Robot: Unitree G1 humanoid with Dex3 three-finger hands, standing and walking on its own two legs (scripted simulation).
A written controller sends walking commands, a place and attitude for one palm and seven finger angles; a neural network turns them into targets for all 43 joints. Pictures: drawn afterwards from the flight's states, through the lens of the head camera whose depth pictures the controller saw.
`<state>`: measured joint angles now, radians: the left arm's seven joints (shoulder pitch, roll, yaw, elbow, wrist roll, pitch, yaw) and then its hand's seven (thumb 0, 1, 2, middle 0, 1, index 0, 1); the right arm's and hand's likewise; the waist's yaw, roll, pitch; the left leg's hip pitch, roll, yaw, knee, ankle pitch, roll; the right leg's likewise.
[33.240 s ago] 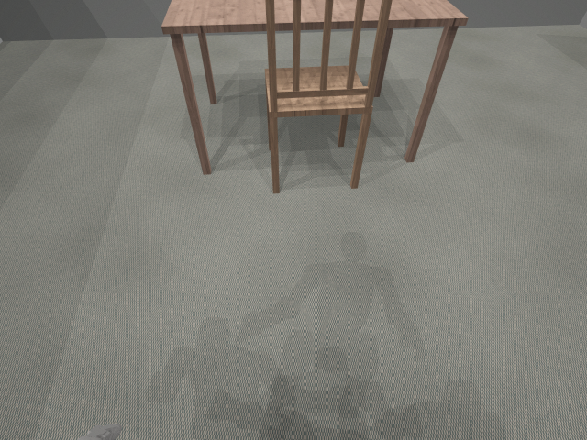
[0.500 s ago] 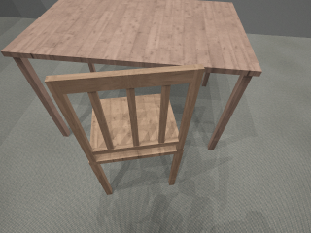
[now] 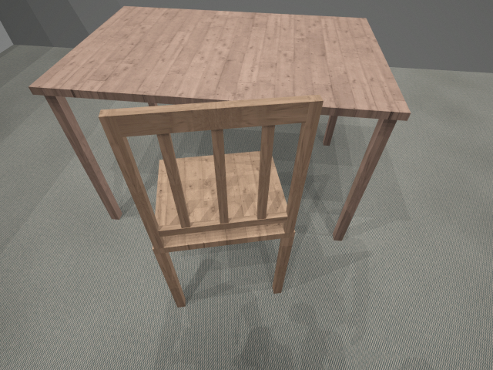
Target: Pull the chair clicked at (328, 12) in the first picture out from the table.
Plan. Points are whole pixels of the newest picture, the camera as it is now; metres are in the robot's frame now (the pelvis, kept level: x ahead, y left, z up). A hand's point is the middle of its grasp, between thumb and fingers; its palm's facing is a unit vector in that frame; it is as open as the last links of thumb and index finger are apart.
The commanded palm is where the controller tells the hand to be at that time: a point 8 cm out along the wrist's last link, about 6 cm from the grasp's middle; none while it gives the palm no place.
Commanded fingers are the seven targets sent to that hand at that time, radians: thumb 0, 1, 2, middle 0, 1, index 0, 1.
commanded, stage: come to a stop and stand still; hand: left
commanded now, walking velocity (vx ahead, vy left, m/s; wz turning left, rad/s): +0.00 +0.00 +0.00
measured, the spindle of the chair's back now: (221, 181) +0.54 +0.09 -0.06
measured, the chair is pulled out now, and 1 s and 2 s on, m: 0.17 0.17 0.17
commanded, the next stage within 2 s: look again from close up in 0.12 s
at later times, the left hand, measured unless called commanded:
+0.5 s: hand out of the picture +0.00 +0.13 -0.17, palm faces +0.00 -0.99 -0.16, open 7.3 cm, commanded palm none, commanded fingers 0.00 0.90 0.90 -0.20 -0.30 -0.20 -0.30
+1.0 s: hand out of the picture +0.00 +0.13 -0.17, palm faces +0.01 -0.98 -0.17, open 7.3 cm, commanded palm none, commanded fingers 0.00 0.90 0.90 -0.20 -0.30 -0.20 -0.30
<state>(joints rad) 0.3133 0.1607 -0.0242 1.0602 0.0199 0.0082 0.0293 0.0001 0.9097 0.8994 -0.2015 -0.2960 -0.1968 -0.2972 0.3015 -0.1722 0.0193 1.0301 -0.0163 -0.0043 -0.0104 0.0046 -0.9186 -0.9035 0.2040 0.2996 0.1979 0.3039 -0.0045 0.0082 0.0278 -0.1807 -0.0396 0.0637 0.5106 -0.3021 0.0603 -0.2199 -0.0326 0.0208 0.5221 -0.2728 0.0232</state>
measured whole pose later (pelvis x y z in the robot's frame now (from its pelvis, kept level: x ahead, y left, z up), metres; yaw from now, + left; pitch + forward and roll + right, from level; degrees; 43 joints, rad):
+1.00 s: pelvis +0.02 -0.03 +0.01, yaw +0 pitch -1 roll +0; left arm 0.30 0.14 -0.02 1.11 0.01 -0.02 0.04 0.00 0.92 0.90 -0.20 -0.30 -0.20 -0.30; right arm 0.28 -0.13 0.02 1.14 -0.01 -0.02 -0.03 0.00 -0.91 -0.90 0.20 0.30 0.20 0.30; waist 0.00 -0.01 0.04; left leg -0.13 -0.01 0.05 0.42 -0.27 0.02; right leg -0.18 0.00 0.00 0.45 -0.25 -0.01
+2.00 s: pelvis +0.13 -0.09 -0.01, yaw +12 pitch -2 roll +1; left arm 0.22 0.18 0.02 1.00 0.02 0.02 0.04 0.00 0.93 0.90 -0.20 -0.30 -0.20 -0.30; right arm 0.20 -0.16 -0.02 1.02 0.00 0.01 -0.02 0.00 -0.91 -0.90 0.20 0.30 0.19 0.30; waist 0.00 -0.03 0.10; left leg -0.24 -0.01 0.09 0.54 -0.25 0.00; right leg -0.30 -0.03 -0.08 0.60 -0.26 -0.03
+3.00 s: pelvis +0.10 -0.06 +0.00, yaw +11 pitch -1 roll +0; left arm 0.38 0.13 -0.01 1.06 0.02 -0.01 0.04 0.00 0.91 0.90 -0.20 -0.30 -0.20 -0.30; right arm 0.34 -0.13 -0.01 1.10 -0.01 0.00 0.00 0.00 -0.91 -0.90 0.20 0.30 0.20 0.30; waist -0.01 -0.02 0.00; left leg -0.28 -0.04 0.08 0.45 -0.17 0.07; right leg -0.24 -0.03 -0.01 0.47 -0.23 0.02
